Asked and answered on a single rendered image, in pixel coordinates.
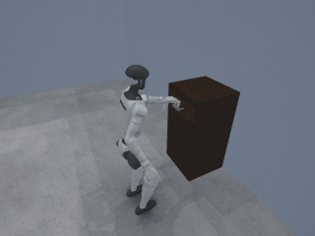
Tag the right robot upper arm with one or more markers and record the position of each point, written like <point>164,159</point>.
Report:
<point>139,113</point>

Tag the robot left forearm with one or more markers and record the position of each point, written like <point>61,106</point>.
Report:
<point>156,99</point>

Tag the cabinet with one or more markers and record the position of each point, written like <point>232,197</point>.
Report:
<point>198,149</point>

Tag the handle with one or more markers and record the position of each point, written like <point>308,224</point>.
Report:
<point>177,108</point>

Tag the robot right forearm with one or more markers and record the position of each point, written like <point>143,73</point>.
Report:
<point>135,149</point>

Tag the left robot shin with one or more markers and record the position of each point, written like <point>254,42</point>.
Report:
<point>136,177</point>

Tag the robot right hand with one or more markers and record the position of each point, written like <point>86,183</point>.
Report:
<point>151,174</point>

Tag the left robot upper arm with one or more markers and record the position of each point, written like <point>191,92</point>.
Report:
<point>144,97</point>

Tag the drawer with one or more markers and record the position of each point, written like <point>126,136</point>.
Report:
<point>189,112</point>

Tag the humanoid robot torso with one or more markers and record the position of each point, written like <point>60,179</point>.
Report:
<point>125,116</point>

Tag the robot left hand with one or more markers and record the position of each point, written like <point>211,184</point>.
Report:
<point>171,99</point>

